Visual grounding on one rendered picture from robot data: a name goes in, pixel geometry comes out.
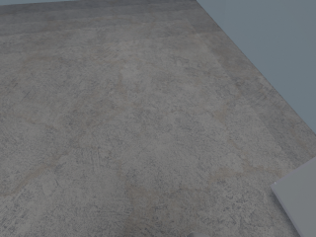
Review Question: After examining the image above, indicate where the fridge door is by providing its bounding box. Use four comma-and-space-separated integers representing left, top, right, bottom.
273, 160, 316, 237

